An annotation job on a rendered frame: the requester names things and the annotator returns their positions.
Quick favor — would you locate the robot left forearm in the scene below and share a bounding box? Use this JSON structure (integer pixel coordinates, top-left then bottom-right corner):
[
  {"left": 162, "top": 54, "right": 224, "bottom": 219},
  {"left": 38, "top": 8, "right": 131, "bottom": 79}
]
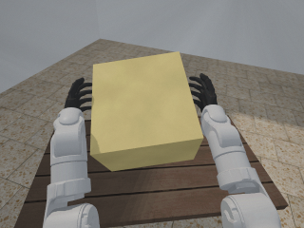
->
[{"left": 43, "top": 107, "right": 91, "bottom": 228}]

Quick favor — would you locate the left robot upper arm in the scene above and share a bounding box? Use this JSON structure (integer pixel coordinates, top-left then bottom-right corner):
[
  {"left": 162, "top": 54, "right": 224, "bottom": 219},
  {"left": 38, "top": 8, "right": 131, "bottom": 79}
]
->
[{"left": 44, "top": 203, "right": 100, "bottom": 228}]

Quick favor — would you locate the robot left hand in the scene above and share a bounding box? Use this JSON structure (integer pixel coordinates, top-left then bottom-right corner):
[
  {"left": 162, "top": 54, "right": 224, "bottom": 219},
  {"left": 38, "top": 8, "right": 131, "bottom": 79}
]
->
[{"left": 64, "top": 77, "right": 93, "bottom": 112}]

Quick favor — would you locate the table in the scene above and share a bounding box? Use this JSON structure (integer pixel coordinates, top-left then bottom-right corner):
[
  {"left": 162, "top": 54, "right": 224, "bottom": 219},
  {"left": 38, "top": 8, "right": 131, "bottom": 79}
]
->
[{"left": 13, "top": 115, "right": 289, "bottom": 228}]

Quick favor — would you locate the robot right forearm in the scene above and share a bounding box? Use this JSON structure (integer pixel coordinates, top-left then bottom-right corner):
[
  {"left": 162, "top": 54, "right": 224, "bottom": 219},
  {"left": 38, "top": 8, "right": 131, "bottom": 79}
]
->
[{"left": 200, "top": 104, "right": 281, "bottom": 228}]

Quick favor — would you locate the carton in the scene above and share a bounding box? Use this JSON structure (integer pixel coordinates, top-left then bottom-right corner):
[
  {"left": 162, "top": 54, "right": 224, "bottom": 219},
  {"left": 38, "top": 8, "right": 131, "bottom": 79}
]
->
[{"left": 89, "top": 51, "right": 204, "bottom": 172}]

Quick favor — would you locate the robot right hand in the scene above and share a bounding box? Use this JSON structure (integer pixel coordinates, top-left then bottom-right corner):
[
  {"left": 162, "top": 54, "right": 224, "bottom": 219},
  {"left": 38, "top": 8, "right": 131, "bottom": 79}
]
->
[{"left": 188, "top": 73, "right": 218, "bottom": 113}]

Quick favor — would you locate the right robot upper arm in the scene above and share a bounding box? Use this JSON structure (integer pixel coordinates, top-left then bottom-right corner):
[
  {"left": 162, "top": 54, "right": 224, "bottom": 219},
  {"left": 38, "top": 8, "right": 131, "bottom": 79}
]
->
[{"left": 220, "top": 192, "right": 281, "bottom": 228}]

